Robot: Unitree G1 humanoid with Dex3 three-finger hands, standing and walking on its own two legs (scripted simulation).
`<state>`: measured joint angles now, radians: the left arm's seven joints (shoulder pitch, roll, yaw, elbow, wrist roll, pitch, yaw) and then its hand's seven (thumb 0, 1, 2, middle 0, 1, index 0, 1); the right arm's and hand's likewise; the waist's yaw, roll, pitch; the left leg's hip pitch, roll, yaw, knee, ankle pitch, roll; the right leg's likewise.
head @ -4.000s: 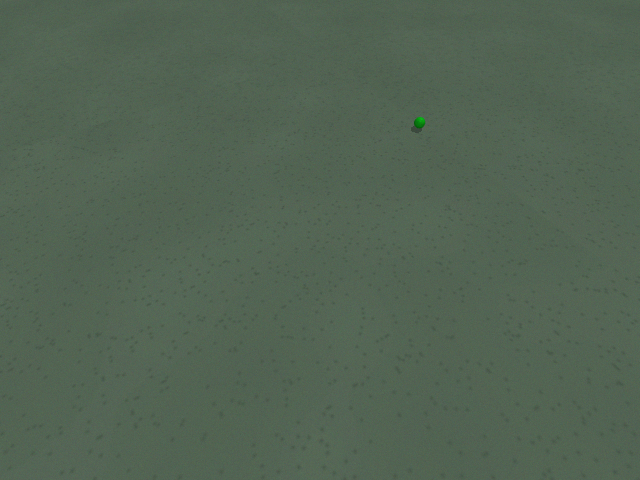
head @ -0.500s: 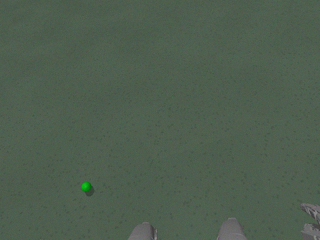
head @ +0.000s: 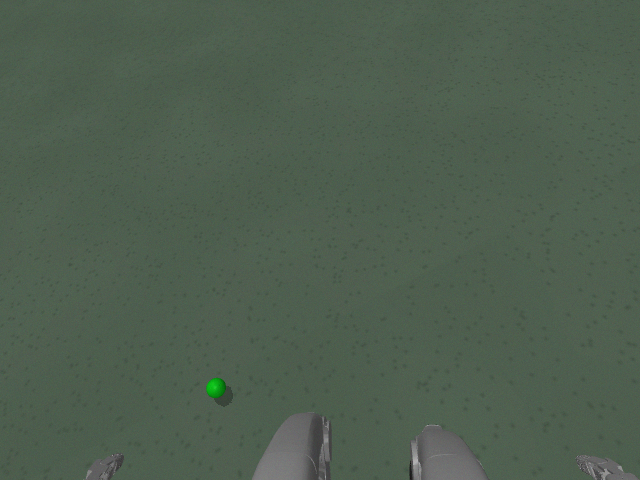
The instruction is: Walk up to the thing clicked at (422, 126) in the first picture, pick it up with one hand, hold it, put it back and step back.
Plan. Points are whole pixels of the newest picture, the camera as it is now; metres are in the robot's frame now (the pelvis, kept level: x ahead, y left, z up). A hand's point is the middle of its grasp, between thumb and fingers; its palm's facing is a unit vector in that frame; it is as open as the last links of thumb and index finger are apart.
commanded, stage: walk up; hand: left
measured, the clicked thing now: (216, 387) +0.43 +0.47 -0.70
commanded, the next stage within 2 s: none
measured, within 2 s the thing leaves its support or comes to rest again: neither
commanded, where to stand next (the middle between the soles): +0.01 +0.36 m, yaw -14 degrees
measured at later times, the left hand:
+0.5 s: hand out of the picture +0.03 +0.54 -0.13, palm faces -0.16 -0.84 -0.52, open 7.4 cm
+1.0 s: hand out of the picture +0.06 +0.73 -0.12, palm faces -0.15 -0.83 -0.54, open 7.4 cm
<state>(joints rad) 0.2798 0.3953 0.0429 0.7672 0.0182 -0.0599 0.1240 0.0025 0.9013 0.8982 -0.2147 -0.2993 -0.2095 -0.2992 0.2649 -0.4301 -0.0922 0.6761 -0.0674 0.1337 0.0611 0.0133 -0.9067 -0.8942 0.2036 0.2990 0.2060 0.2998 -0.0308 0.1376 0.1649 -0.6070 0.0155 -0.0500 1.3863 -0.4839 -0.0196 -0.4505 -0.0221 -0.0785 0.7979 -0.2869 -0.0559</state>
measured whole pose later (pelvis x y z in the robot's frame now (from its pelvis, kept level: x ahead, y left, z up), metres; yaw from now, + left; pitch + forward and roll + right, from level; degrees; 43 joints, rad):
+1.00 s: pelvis -0.10 +0.44 -0.01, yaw -13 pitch -5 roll +3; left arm 0.22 0.46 0.10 0.86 0.06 0.02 0.04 0.01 0.90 0.90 -0.21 -0.30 -0.20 -0.30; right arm 0.32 -0.42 -0.08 0.84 -0.03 -0.01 0.01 0.01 -0.91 -0.89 0.20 0.30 0.21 0.30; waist 0.01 -0.03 0.05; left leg -0.30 0.04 -0.01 0.88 -0.51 -0.08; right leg -0.52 -0.04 0.23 1.08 -0.54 -0.06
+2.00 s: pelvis -0.07 +0.33 +0.01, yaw -16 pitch -2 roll -1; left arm 0.15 0.37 0.05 0.94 0.01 -0.03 0.03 0.00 0.91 0.90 -0.21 -0.30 -0.20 -0.30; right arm 0.10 -0.41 -0.04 0.88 -0.01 0.04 0.00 0.01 -0.90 -0.89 0.21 0.30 0.21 0.30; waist 0.01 0.08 0.18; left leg -0.50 0.03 -0.06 0.83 -0.32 0.01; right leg -0.29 0.02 -0.04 0.77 -0.45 -0.02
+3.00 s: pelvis -0.07 +0.36 +0.04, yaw -12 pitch -2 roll +0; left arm 0.08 0.36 0.01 1.09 0.00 -0.04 0.00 0.01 0.91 0.90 -0.21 -0.30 -0.20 -0.30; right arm 0.11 -0.36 -0.01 1.10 0.00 -0.01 0.01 0.01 -0.91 -0.89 0.20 0.30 0.21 0.30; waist 0.00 0.01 0.06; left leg -0.18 -0.01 -0.05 0.46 -0.25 -0.01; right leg -0.15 -0.05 -0.03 0.45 -0.26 0.03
